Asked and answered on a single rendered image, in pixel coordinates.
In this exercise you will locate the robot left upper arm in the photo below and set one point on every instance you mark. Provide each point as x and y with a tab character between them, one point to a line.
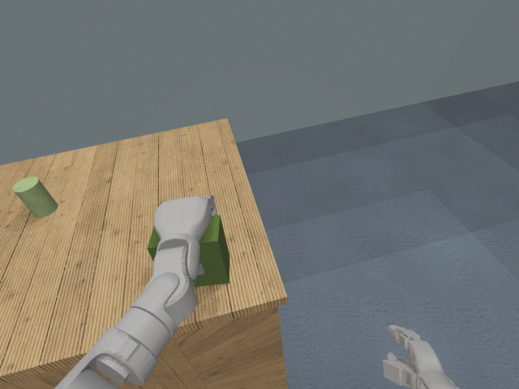
90	379

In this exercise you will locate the sponge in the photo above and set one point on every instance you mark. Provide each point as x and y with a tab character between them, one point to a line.
214	253

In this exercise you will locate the left robot hand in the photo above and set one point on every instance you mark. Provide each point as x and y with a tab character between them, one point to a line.
189	216

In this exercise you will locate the table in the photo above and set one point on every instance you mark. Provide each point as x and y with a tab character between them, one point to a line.
68	277

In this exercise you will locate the right robot hand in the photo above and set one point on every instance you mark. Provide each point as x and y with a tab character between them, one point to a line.
421	357

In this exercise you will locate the right robot forearm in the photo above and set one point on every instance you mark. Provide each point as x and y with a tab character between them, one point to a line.
434	379

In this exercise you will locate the left robot forearm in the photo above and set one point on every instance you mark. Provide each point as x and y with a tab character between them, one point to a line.
129	351

